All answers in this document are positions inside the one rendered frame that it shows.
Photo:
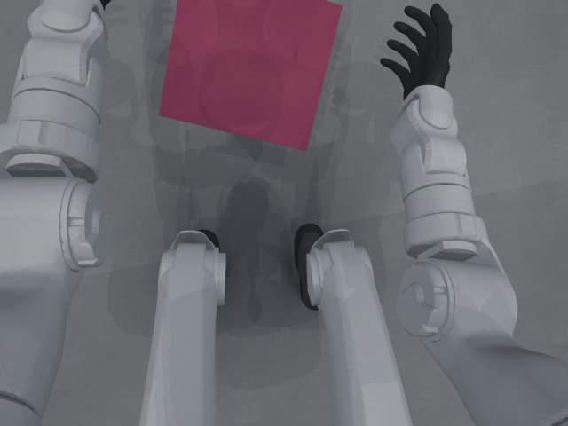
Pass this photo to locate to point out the right robot hand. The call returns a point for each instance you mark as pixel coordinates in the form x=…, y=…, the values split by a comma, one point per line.
x=431, y=67

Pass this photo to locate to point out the left robot shin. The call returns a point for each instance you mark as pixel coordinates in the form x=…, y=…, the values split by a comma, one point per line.
x=169, y=256

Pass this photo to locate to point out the robot right upper arm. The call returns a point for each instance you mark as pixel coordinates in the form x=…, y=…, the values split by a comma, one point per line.
x=465, y=315

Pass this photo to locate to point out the robot right thigh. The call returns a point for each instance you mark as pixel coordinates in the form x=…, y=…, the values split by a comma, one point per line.
x=366, y=388

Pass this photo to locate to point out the left robot forearm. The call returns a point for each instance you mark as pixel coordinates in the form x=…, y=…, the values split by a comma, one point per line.
x=57, y=99

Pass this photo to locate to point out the robot left upper arm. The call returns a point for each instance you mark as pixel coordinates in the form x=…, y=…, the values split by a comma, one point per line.
x=52, y=230

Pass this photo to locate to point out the right robot forearm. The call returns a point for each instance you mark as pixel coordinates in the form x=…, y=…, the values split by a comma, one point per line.
x=440, y=218

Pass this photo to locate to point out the carton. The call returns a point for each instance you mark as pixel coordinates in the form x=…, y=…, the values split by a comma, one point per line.
x=253, y=68

